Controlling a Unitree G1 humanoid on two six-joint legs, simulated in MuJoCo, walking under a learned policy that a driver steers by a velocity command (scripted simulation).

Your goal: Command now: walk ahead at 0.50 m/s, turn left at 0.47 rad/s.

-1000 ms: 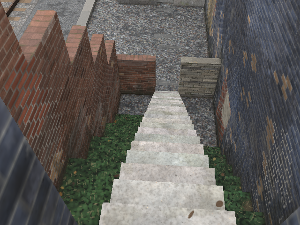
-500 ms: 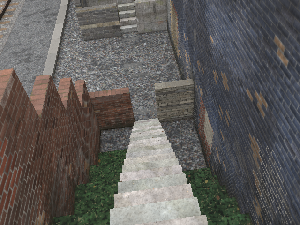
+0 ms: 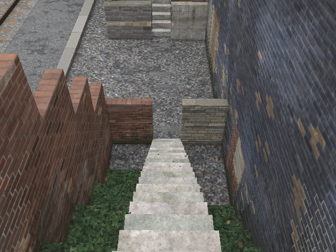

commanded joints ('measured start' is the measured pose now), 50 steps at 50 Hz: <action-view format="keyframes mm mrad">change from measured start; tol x64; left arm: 1 136 138 51 28 -1 2 1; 50 171 29 64 95 -18 61 36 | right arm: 1 -74 -163 -33 -83 -3 -51 -3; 50 -127 -19 -3 8 -46 -89 11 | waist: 1 76 106 54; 50 57 105 -21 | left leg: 1 -422 228 -276 -151 768 70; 13 -129 112 -349 594 733 59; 17 -941 72 -96 1557 -527 -54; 31 -813 176 -247 335 833 -115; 42 754 490 -74 121 1388 -181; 50 -61 513 -73 -141 430 -105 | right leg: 1 453 18 -105 -324 478 0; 12 431 -10 19 -1298 626 -57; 16 1559 -491 193 -718 1591 -255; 25 178 -277 52 -1059 175 -131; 33 261 -243 136 -907 -471 -126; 43 -210 84 -30 633 -608 -103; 50 -163 40 -23 273 148 -98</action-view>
